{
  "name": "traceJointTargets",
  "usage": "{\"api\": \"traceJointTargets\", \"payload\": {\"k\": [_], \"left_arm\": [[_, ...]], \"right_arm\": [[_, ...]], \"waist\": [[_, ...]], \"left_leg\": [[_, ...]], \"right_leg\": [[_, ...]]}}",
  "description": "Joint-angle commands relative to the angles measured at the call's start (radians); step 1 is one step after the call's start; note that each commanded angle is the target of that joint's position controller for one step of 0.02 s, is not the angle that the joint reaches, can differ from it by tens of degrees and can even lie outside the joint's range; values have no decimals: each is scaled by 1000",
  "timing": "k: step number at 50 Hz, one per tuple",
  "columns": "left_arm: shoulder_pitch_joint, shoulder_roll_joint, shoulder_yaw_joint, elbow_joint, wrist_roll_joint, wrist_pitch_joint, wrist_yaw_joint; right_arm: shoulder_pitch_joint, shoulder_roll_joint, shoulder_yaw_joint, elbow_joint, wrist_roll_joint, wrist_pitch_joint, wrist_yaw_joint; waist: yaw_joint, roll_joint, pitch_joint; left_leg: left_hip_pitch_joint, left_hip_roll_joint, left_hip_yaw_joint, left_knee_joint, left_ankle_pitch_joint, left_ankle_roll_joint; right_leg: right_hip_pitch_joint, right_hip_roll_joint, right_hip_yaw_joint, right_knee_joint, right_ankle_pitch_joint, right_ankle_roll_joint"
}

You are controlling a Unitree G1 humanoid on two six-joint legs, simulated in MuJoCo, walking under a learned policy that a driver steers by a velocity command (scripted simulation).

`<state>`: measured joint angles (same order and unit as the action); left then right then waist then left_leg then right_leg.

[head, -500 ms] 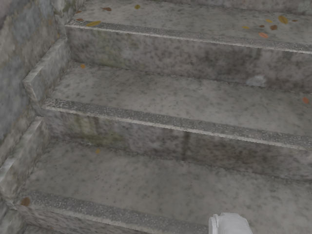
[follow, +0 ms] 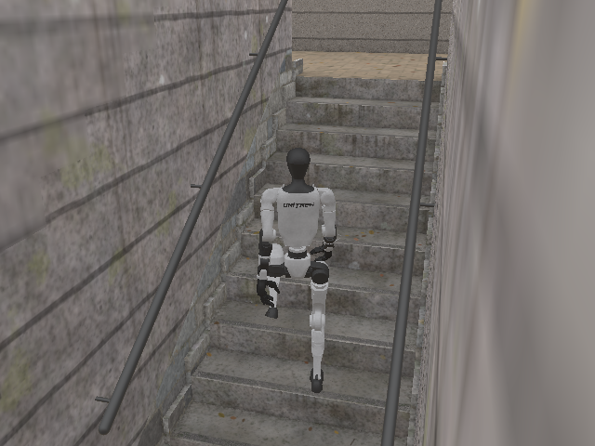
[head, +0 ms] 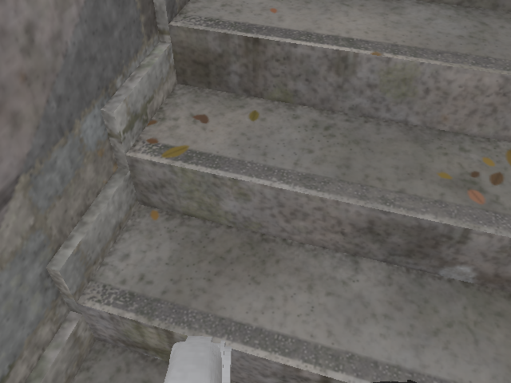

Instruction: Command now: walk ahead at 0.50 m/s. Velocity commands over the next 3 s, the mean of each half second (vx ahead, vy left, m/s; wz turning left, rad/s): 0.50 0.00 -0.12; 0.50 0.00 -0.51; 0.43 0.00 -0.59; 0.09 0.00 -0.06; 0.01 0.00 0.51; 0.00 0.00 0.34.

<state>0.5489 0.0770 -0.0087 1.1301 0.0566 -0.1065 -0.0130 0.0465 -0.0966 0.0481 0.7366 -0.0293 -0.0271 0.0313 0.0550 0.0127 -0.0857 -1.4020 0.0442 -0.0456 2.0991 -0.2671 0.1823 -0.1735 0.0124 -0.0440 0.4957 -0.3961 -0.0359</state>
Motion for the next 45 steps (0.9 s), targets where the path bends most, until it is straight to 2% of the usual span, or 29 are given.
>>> {"api": "traceJointTargets", "payload": {"k": [1, 3, 4, 6, 7, 8, 9, 10, 11, 12, 13, 14, 16, 18, 19, 21, 24, 26, 28, 29, 31, 34, 35, 36, 37, 38, 41, 43, 45], "left_arm": [[9, 173, 33, -37, -71, -48, 50], [8, 187, 48, -37, -80, -35, 76], [67, 83, 2, -18, 1, -11, -58], [-31, 308, 62, -94, 15, -31, -123], [-71, 363, 104, -125, -99, -56, -18], [-50, 358, 97, -93, -130, -77, 8], [-41, 262, 86, -149, -147, -84, 9], [-28, 67, 46, -87, 14, -9, -116], [-25, 89, 87, -111, -3, -3, -156], [-103, 106, 97, -138, -34, 1, -136], [-257, 17, 60, -320, 4, -52, -39], [-271, 48, 45, -220, -42, -6, -51], [-240, 78, 33, -234, -48, 37, -42], [-306, 52, 21, -263, -37, 71, -60], [-325, 34, 10, -251, -45, 77, -66], [-436, 34, -12, -290, -40, 76, -65], [-625, 114, -2, -379, -76, 101, -47], [-729, 102, 0, -417, -86, 123, -29], [-887, 84, -15, -461, -67, 147, -49], [-791, 23, -26, -435, -50, 146, -75], [-725, 48, -19, -447, -55, 139, -94], [-552, 121, 13, -422, -52, 108, -69], [-466, 173, 28, -382, -72, 110, -53], [-295, 203, 49, -314, -60, 120, -48], [-118, 269, 51, -239, -16, 134, -48], [23, 326, 91, -209, -15, 126, -34], [-125, 164, 66, -126, -31, 71, -47], [-300, 56, 23, -103, 10, 67, -68], [-333, 63, 25, -103, -19, 36, -78]], "right_arm": [[-303, -13, -5, -235, -4, -2, -65], [-236, 2, 9, -245, 13, 29, -46], [-504, 4, 39, -282, -29, 59, 42], [-298, -78, 17, -221, 20, 51, 81], [137, -110, -46, -87, 37, 16, -9], [324, -154, -61, -7, 38, 0, -56], [419, -237, -99, 36, -5, 1, -85], [475, -252, -79, 91, -70, 54, -11], [559, -284, -106, 171, -60, 14, 21], [422, -268, -108, 208, -31, -18, 39], [253, -163, -119, 211, 50, -43, -11], [156, -60, -62, 242, -9, -60, 25], [133, 34, -15, 272, -64, -65, 50], [128, 25, -20, 260, -28, -87, 50], [160, 20, -19, 280, -36, -95, 33], [259, 39, 5, 346, -79, -103, 27], [423, -33, 12, 396, -119, -82, 53], [521, -50, 9, 428, -121, -63, 53], [466, -141, -12, 372, -76, -40, 72], [420, -171, -11, 346, -53, -51, 81], [467, -262, -36, 373, -42, -95, 88], [475, -314, -76, 359, -38, -110, 77], [508, -225, -69, 341, -62, -120, 77], [474, -224, -68, 332, -57, -117, 94], [319, -169, -79, 257, -45, -87, 120], [359, -207, -97, 267, -14, -60, 126], [200, -132, -72, 207, -25, -71, 80], [183, -87, -41, 156, -21, -53, 51], [228, -126, -43, 178, -17, -40, 58]], "waist": [[-30, -20, 260], [-15, -103, 201], [-3, -166, -69], [-129, -267, -114], [-214, -180, -199], [-276, -185, -263], [-260, 4, -310], [-337, 308, -380], [-280, 269, -157], [-198, 180, -43], [-60, 16, -128], [-81, -29, 3], [24, -61, -44], [71, -26, -19], [61, 69, 15], [49, 23, 63], [-12, -21, -5], [-50, 61, 17], [-100, 45, 23], [-45, 106, 9], [1, 115, -19], [23, 200, -115], [18, 96, -223], [89, 48, -241], [131, -198, -220], [150, -208, -265], [31, -44, -87], [-104, 90, -64], [-140, 17, 24]], "left_leg": [[-7, 86, 102, -204, -106, -100], [347, 122, 166, -616, -112, -76], [517, 14, 201, -687, -261, -20], [621, -77, 258, -776, -57, -31], [860, -152, 328, -978, -307, -31], [1062, -105, 169, -1069, -172, -21], [1253, 83, -321, -1273, -354, 47], [1394, 177, -823, -1607, -132, 194], [1314, 185, -833, -1679, -336, 119], [1179, 195, -721, -1651, -206, 135], [1195, 230, -598, -1606, -240, 39], [1037, 216, -485, -1587, -22, 104], [948, 243, -343, -1650, 134, 7], [905, 169, -49, -1718, 197, -19], [922, 160, -14, -1754, 177, 6], [958, 139, 49, -1780, 136, -14], [1112, 130, 141, -1801, 244, -49], [1206, 147, 156, -1858, 335, -20], [1107, 206, 190, -1999, 520, 17], [1064, 230, 224, -1996, 837, 63], [1293, 281, 266, -1866, 1515, 65], [1508, 271, 262, -1625, 1757, -8], [1235, 237, 215, -1490, 1619, -64], [1027, 154, 166, -1338, 1295, -61], [686, -64, 125, -931, 349, -122], [591, -121, -124, -372, 248, -107], [138, -180, -259, 141, 231, -44], [84, -85, -182, 93, 224, -12], [149, -23, -97, 23, 46, -18]], "right_leg": [[-118, -231, 272, -449, -60, -169], [-119, -221, 153, -615, 185, -195], [-185, -253, 127, -472, 501, -211], [78, -290, 47, -337, 1597, -227], [240, -243, -25, -85, 1715, -170], [183, -237, 8, 170, 1632, -118], [-159, -126, 64, 477, 1381, -68], [-518, 111, 362, 930, 475, -97], [-741, 150, 503, 1279, 477, -113], [-860, 137, 448, 1460, 477, -128], [-750, 80, 224, 1494, 353, -109], [-981, 81, 392, 1617, 439, -203], [-1010, -14, 352, 1662, 537, -247], [-1003, -71, 213, 1627, 441, -250], [-1071, -60, 176, 1823, 344, -259], [-1207, -61, 173, 1853, 326, -298], [-1243, -89, 111, 1541, 458, -274], [-1289, -112, 38, 1396, 429, -230], [-1056, -107, -95, 1096, 115, -194], [-866, -69, -157, 1080, 129, -174], [-810, -8, -174, 944, 70, -162], [-569, 98, -128, 705, 90, -171], [-235, 78, 46, 709, 274, -229], [-28, 80, 195, 533, 175, -224], [148, -69, 572, 164, 303, -345], [168, -157, 855, -57, 265, -363], [91, -145, 712, 43, 341, -293], [-75, -115, 508, 33, 353, -249], [-276, -87, 334, -51, 270, -220]]}}
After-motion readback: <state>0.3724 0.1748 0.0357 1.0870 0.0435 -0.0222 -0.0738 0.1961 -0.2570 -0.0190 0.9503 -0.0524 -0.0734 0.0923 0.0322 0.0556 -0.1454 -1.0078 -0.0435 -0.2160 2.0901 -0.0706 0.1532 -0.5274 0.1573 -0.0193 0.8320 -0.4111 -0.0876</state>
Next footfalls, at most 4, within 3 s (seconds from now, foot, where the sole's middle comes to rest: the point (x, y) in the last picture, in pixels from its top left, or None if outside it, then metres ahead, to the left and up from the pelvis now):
0.16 left None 0.30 0.15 -0.60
0.66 right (321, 312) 0.56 -0.07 -0.43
1.14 left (252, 141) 0.91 0.09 -0.26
1.56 right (387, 156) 0.87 -0.21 -0.26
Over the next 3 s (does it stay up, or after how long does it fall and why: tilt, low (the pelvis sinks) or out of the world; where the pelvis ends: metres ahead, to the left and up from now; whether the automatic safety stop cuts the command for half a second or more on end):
stays up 1.08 -0.18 0.66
